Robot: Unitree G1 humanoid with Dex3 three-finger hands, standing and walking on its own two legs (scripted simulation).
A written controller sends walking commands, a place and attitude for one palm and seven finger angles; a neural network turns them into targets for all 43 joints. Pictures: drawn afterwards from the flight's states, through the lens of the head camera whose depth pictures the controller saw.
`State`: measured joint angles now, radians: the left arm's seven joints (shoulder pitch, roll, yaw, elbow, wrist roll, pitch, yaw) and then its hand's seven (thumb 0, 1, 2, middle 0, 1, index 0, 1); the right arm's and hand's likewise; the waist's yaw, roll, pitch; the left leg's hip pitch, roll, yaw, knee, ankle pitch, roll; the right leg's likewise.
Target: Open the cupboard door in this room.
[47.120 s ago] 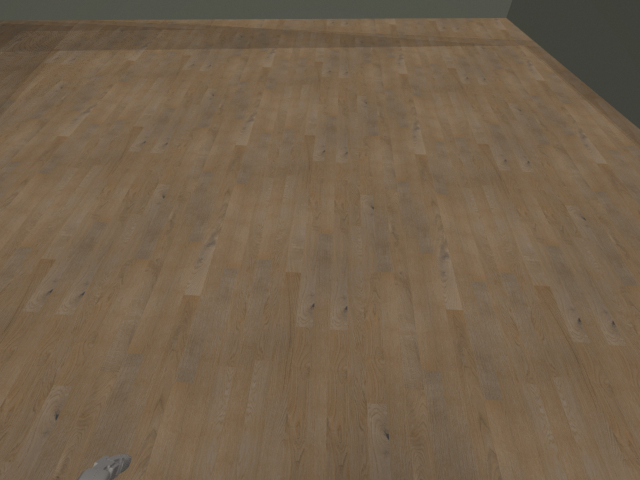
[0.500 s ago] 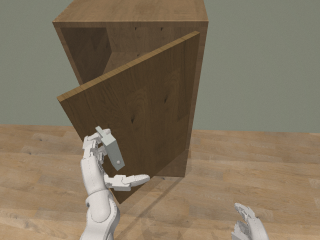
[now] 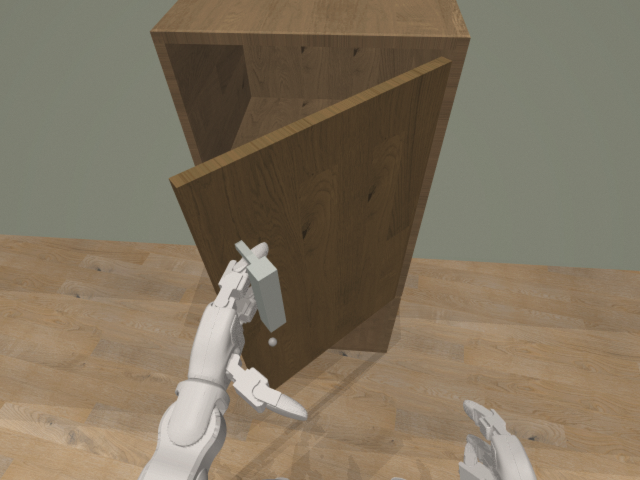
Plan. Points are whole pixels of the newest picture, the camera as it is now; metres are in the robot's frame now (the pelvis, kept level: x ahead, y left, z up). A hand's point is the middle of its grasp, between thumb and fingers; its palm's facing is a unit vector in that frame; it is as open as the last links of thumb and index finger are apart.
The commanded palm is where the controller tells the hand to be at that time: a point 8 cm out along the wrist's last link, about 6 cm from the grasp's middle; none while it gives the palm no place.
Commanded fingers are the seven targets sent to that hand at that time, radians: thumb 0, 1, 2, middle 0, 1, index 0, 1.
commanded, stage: slide the hand sideways off the handle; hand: left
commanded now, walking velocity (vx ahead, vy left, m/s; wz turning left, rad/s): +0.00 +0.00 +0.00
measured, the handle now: (258, 285) +0.33 +0.11 +0.07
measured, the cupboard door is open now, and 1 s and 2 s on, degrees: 43 45 45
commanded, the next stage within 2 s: draw the hand back to the body in 0.98 s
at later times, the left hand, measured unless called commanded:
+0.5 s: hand (249, 371) +0.22 +0.10 +0.07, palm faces -0.01 -1.00 -0.01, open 16.3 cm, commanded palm +0.19 +0.15 +0.07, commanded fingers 0.00 -0.50 0.30 -0.15 -0.30 -0.15 -0.30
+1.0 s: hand (204, 405) +0.19 +0.14 +0.06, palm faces +0.00 -1.00 -0.07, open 16.3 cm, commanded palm +0.16 +0.20 +0.07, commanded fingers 0.00 -0.50 0.30 -0.15 -0.30 -0.15 -0.30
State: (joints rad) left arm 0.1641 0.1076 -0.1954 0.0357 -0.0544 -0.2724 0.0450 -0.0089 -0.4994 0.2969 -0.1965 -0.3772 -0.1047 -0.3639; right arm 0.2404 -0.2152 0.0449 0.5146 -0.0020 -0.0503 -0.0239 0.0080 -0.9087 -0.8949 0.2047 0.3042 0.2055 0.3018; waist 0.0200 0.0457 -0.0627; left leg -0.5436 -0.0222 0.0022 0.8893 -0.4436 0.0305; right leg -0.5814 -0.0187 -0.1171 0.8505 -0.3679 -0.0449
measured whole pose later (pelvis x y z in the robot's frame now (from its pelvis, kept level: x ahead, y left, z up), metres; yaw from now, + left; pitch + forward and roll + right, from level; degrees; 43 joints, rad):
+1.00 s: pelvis +0.02 -0.02 -0.02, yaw +0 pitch +10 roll -1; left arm 0.66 0.20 0.08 -0.31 -0.23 -0.31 -0.19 -0.01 -0.50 0.30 -0.15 -0.30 -0.15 -0.30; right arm 0.27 -0.23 0.01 0.43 0.03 -0.10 -0.05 0.01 -0.91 -0.90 0.20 0.30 0.20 0.30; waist 0.01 0.04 -0.13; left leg -0.68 0.01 -0.02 1.03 -0.54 0.00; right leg -0.72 0.01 -0.14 0.99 -0.46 -0.07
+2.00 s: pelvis +0.04 +0.02 +0.04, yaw -1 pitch -2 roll -1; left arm 0.56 0.32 0.21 -0.45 -0.03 -0.04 0.13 0.00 0.11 0.56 -0.18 -0.30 -0.18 -0.30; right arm 0.24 -0.22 0.07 0.58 0.00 -0.14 -0.08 0.01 -0.91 -0.89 0.21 0.30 0.21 0.30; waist 0.06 0.05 -0.01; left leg -0.15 -0.03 0.02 0.53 -0.35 0.05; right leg -0.19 0.00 -0.08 0.50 -0.26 -0.01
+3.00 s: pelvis +0.01 -0.01 +0.05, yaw -2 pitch -1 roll -1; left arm 0.51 0.37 0.36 -0.40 -0.04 -0.15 0.12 0.02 0.89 0.90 -0.21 -0.30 -0.21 -0.30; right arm 0.17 -0.25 0.00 0.60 0.01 -0.05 -0.07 0.01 -0.91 -0.89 0.20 0.30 0.21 0.30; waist 0.01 0.06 0.03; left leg -0.19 0.02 0.02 0.47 -0.26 0.01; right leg -0.21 0.05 -0.09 0.37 -0.15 -0.06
